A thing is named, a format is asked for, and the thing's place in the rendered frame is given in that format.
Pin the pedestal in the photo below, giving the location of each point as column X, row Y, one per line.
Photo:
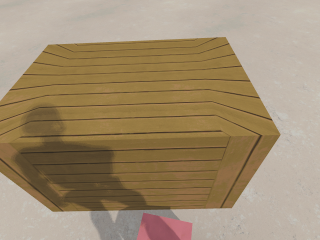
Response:
column 135, row 125

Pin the carton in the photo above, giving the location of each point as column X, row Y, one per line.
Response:
column 154, row 227

